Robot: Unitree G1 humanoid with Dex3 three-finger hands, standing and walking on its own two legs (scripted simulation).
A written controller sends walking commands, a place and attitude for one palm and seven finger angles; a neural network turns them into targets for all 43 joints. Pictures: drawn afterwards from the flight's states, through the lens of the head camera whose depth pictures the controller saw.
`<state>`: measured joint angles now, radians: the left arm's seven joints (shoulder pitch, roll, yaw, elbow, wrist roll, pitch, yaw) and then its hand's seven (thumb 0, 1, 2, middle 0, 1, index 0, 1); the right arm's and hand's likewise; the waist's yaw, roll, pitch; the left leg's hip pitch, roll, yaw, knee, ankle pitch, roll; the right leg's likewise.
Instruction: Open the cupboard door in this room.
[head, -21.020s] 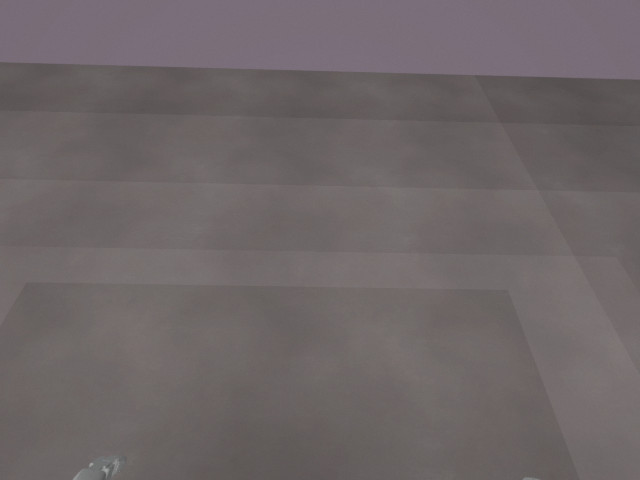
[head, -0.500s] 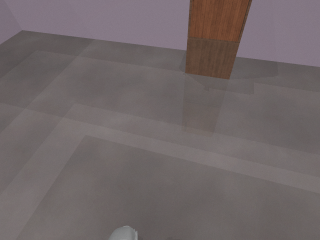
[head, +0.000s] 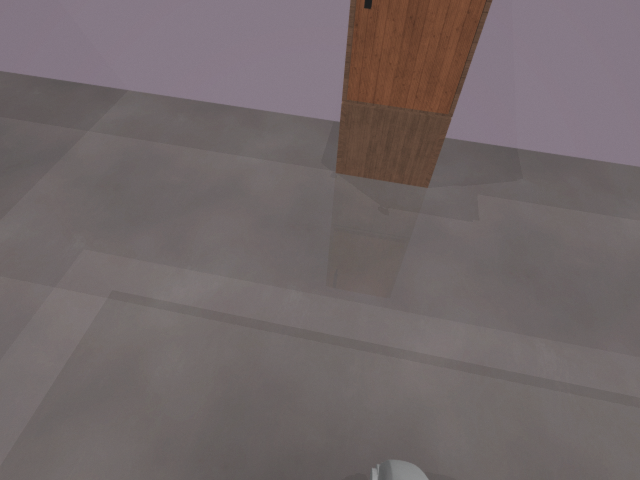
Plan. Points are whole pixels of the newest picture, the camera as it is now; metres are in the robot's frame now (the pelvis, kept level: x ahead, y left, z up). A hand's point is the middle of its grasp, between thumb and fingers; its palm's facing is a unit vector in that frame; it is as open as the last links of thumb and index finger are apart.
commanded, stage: turn or walk to find it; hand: left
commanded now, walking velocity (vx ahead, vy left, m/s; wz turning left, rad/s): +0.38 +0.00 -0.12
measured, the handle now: out of the picture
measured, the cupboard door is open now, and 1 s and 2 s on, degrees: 0 0 0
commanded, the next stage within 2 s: stand and wait in 0.60 s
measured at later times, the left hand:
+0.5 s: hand (264, 368) +0.30 +0.11 -0.15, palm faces +0.03 -0.97 -0.25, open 7.1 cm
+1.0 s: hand (266, 320) +0.40 +0.13 -0.18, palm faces +0.05 -0.99 -0.16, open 7.4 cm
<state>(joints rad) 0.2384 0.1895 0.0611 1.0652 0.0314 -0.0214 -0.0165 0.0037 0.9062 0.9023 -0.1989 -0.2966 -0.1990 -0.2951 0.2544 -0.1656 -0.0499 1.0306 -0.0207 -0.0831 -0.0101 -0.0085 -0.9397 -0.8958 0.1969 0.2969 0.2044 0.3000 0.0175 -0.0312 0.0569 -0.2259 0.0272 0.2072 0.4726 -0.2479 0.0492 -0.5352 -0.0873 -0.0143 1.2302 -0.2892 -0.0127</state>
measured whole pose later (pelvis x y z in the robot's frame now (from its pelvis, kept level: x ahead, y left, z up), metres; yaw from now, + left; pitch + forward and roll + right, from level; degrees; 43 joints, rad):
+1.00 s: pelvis +0.40 -0.04 +0.00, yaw +0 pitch -2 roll +0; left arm 0.27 0.14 0.02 1.12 0.02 -0.02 0.02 0.00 0.91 0.90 -0.20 -0.30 -0.20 -0.30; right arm 0.14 -0.16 -0.04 1.04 -0.01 -0.04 -0.02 -0.03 -0.95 -0.90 0.20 0.30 0.21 0.30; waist 0.02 -0.02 0.07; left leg -0.28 0.04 0.17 0.51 -0.19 0.04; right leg -0.37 -0.11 -0.06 0.88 -0.43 0.04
